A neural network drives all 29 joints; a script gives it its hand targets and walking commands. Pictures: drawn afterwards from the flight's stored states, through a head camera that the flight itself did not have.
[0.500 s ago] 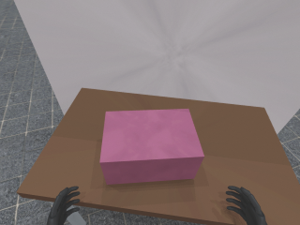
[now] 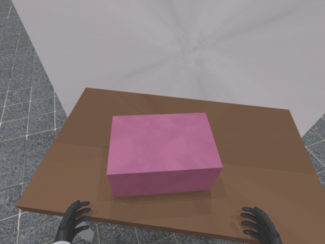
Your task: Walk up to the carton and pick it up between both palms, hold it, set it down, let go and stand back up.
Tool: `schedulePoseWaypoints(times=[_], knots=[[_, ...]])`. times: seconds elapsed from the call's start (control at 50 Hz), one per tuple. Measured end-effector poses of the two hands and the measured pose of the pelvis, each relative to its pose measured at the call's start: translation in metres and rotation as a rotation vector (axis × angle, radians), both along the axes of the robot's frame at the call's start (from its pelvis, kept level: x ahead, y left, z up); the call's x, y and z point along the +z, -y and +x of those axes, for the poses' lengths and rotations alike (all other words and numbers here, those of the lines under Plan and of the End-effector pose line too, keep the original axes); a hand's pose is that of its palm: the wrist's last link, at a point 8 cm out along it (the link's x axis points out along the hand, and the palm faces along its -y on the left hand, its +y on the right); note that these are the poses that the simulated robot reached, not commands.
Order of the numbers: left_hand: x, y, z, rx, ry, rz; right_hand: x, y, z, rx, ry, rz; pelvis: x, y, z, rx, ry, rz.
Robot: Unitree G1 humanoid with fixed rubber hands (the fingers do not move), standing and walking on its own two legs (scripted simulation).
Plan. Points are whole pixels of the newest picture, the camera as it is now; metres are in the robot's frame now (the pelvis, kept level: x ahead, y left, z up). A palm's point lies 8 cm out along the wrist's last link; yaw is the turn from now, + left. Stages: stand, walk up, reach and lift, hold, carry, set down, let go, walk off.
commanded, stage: set down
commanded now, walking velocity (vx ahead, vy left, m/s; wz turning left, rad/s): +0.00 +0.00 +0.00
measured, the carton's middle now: (161, 153) +0.40 +0.02 -0.07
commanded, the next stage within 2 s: let go in 0.64 s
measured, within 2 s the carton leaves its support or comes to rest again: neither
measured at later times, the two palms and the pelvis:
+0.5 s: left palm (64, 243) +0.15 +0.24 -0.07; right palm out of the picture +0.16 -0.23 -0.07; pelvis +0.00 +0.00 +0.00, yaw +0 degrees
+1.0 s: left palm (64, 241) +0.15 +0.24 -0.07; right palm out of the picture +0.16 -0.23 -0.07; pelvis -0.01 +0.00 +0.00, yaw +0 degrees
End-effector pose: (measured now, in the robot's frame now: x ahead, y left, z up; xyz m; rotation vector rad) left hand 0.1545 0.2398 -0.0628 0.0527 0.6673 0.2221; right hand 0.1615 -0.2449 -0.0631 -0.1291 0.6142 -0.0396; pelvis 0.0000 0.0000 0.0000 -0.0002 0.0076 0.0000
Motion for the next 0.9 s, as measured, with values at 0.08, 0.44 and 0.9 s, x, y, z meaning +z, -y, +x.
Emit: schedulePoseWaypoints(times=[0.08, 0.44, 0.9], knots=[[-0.003, 0.000, -0.004, -0.017, -0.025, -0.008, 0.000, -0.002, 0.001, -0.008, 0.000, -0.008, 0.000, -0.001, 0.002, 0.000, 0.001, -0.001], [-0.010, -0.001, -0.010, -0.049, -0.105, -0.007, -0.003, -0.016, -0.007, 0.000, 0.001, -0.032, 0.001, -0.002, -0.004, 0.000, 0.030, -0.003], [-0.007, -0.003, -0.007, -0.085, -0.146, 0.009, -0.002, -0.018, -0.006, -0.003, 0.000, -0.054, 0.001, -0.002, -0.005, 0.000, 0.045, -0.003]])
